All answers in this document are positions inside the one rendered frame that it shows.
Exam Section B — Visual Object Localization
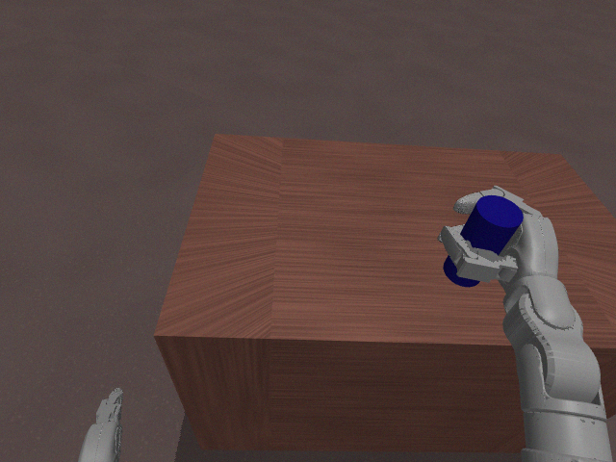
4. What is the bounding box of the can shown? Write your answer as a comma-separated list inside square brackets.
[444, 195, 524, 287]

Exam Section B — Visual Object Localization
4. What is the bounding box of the right robot hand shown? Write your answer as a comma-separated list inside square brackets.
[437, 186, 558, 293]

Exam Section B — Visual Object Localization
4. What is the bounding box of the right robot arm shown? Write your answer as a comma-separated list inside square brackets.
[502, 275, 613, 462]

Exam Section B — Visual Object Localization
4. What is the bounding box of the left robot hand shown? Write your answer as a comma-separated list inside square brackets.
[78, 388, 123, 462]

